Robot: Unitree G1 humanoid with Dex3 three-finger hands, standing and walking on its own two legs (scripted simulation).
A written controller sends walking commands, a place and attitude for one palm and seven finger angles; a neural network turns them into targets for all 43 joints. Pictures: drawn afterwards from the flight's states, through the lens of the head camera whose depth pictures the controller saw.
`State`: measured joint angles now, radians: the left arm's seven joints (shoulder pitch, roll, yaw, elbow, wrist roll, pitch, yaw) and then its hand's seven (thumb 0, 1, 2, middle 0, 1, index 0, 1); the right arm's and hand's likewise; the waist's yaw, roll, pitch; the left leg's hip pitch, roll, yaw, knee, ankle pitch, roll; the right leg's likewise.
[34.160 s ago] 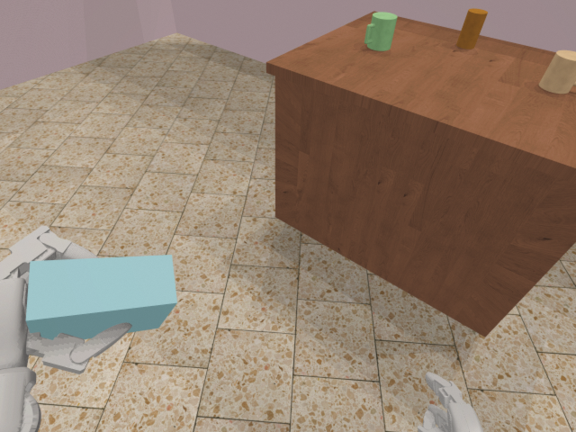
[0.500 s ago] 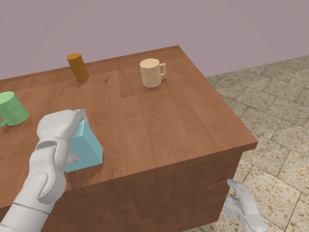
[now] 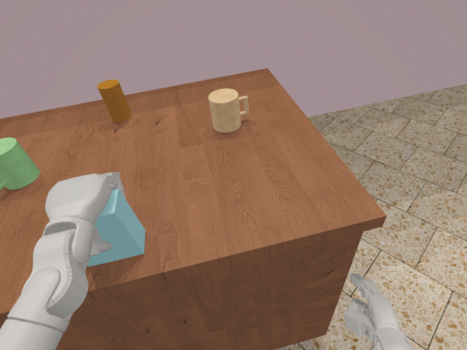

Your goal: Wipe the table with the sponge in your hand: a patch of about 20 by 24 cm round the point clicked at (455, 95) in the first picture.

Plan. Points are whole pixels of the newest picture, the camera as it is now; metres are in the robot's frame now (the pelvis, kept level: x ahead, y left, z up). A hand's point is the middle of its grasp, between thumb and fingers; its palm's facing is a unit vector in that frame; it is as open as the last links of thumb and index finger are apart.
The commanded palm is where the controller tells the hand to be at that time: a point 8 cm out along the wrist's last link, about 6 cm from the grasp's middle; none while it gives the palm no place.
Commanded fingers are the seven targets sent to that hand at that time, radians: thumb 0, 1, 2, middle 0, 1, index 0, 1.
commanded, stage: wipe forward along the first lane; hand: left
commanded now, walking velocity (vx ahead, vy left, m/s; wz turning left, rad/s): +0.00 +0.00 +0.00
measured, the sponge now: (108, 236) +0.26 +0.28 +0.07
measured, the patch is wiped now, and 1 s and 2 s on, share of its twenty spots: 0.05 0.20 0.45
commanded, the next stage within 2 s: slide across to the middle lane in 1.72 s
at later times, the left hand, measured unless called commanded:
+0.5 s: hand (101, 205) +0.29 +0.29 +0.13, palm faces +0.01 -0.01 -1.00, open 9.8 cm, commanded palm +0.28 +0.29 +0.17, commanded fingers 0.00 0.10 1.30 -1.20 -1.60 -1.20 -1.60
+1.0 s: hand (105, 183) +0.35 +0.31 +0.12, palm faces -0.08 +0.01 -1.00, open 9.9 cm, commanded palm +0.33 +0.32 +0.16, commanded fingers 0.00 0.10 1.30 -1.20 -1.60 -1.20 -1.60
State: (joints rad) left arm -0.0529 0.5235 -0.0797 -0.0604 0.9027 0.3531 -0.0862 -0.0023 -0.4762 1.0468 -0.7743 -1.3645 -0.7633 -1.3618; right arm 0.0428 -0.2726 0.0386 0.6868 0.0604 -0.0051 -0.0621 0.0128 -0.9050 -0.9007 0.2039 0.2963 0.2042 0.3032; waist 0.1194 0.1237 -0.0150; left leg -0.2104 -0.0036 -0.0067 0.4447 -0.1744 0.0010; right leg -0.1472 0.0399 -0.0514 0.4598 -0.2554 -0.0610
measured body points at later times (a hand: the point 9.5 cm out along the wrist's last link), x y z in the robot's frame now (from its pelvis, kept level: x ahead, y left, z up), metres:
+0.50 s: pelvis +0.00 +0.00 +0.00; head -0.03 -0.05 +0.45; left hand +0.29 +0.28 +0.18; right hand +0.22 -0.21 -0.10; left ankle +0.04 +0.12 -0.74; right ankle +0.00 -0.08 -0.74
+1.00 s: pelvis -0.01 -0.01 -0.01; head -0.01 -0.05 +0.44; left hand +0.35 +0.31 +0.18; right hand +0.13 -0.28 -0.13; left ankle +0.04 +0.12 -0.74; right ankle +0.00 -0.08 -0.74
